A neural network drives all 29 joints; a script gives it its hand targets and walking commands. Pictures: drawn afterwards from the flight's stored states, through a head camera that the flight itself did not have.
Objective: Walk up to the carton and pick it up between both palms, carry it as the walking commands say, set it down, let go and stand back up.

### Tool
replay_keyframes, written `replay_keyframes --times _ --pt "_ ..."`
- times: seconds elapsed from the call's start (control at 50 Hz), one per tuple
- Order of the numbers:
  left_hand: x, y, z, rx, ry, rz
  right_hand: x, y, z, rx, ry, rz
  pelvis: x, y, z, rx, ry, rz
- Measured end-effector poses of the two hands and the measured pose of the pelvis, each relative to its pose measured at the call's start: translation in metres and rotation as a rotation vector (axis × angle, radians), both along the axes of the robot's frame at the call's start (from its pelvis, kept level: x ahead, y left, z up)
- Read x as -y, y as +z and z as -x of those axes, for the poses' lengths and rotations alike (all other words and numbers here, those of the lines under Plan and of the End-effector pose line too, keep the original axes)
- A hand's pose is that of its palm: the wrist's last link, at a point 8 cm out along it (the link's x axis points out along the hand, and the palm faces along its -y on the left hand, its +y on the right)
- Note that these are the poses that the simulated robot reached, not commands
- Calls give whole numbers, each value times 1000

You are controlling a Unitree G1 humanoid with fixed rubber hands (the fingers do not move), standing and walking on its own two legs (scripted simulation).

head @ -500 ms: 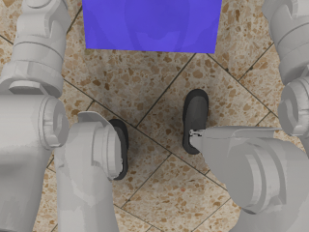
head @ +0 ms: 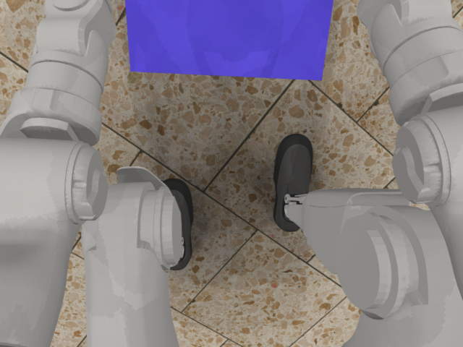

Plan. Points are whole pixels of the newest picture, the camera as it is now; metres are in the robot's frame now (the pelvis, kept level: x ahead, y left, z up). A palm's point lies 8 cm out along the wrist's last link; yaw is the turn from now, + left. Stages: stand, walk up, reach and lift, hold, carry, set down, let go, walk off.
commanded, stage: reach and lift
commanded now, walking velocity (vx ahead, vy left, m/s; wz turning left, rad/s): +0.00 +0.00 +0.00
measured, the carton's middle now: out of the picture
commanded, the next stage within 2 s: none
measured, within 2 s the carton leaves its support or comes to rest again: leaves its support in 0.96 s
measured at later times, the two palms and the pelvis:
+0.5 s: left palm out of the picture +0.54 +0.17 -0.21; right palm out of the picture +0.56 -0.15 -0.20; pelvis +0.00 +0.00 +0.00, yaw +0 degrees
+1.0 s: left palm out of the picture +0.55 +0.17 -0.20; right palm out of the picture +0.56 -0.16 -0.18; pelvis +0.00 +0.00 -0.01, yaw +1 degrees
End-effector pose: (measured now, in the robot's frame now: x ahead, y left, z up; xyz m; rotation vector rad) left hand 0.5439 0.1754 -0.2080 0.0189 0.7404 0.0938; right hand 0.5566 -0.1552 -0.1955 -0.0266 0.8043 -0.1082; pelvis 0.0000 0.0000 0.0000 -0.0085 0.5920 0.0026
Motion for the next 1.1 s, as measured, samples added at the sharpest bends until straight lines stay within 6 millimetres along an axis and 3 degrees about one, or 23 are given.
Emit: replay_keyframes --times 0.9,1.1 --pt "2 1 1 -32 1 23 0 4 -4 -21 25 29 -2 -7 3 15 22 8" --pt "5 32 -3 7 16 -8 1 33 -7 38 21 39 -2 -4 8 63 23 9"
